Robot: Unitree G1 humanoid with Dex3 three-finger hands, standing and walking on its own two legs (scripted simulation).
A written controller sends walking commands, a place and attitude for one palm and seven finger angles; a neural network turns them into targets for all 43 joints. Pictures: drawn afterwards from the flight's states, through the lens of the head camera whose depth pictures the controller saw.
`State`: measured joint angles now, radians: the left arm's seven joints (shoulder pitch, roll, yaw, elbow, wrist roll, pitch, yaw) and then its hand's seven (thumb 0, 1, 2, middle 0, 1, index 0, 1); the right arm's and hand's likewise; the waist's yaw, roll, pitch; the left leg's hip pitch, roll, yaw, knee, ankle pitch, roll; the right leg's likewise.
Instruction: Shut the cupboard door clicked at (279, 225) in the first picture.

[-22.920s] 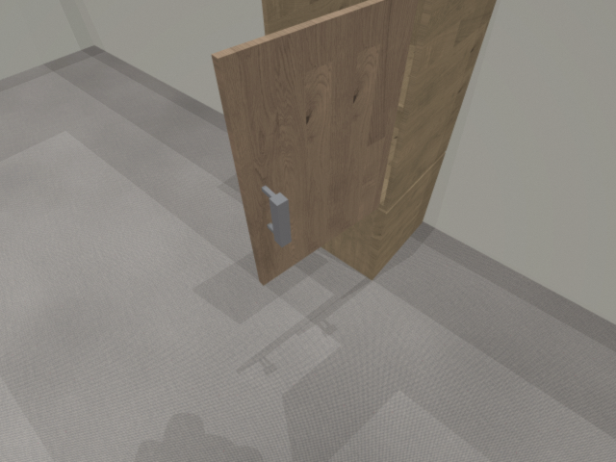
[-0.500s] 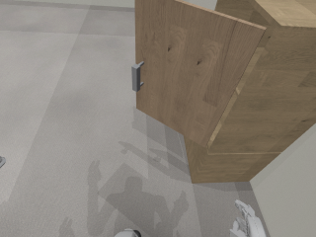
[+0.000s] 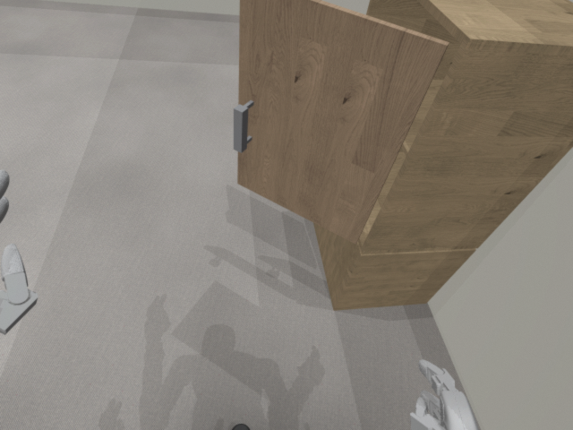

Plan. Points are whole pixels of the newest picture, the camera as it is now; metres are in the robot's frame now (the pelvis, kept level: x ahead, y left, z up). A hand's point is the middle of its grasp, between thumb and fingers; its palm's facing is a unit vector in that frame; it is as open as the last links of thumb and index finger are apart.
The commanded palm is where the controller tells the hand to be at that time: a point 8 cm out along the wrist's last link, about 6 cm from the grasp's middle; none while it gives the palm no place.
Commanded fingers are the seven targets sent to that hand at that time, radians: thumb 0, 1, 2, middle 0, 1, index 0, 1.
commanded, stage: stop stepping back and stand still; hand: left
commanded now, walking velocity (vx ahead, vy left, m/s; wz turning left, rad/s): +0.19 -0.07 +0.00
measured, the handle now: (245, 125) +0.84 +0.15 -0.09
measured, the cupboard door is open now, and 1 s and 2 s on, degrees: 52 52 52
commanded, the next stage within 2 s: let the arm hang, fingers relaxed in 1.06 s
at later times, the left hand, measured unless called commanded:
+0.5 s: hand out of the picture +0.16 +0.29 +0.17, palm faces +0.43 -0.82 -0.38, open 7.5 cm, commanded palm +0.09 +0.32 +0.17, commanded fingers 0.00 0.90 0.90 -0.20 -0.30 -0.20 -0.30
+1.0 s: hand out of the picture +0.17 +0.32 +0.17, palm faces +0.39 -0.79 -0.47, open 7.5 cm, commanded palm +0.11 +0.36 +0.17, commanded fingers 0.00 0.90 0.90 -0.20 -0.30 -0.20 -0.30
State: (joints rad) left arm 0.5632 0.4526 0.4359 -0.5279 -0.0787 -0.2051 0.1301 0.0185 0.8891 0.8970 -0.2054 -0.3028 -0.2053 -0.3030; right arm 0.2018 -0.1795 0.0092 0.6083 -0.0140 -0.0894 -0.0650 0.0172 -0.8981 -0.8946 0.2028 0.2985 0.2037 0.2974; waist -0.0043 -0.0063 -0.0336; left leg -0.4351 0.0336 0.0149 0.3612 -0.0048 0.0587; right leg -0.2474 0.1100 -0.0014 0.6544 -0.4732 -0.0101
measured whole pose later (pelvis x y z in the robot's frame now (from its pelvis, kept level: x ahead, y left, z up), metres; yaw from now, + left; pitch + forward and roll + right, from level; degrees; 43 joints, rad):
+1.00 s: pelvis -0.04 +0.06 -0.01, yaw -1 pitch +1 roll -1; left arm 0.56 0.45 0.43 -0.53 -0.06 -0.19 0.16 0.02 0.89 0.90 -0.21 -0.30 -0.21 -0.30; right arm 0.19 -0.16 0.03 0.59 0.01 -0.10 -0.07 0.02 -0.90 -0.89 0.20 0.30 0.20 0.30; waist -0.02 -0.02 -0.01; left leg -0.32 0.05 0.07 0.54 -0.24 0.00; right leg -0.17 0.02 -0.05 0.48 -0.34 -0.02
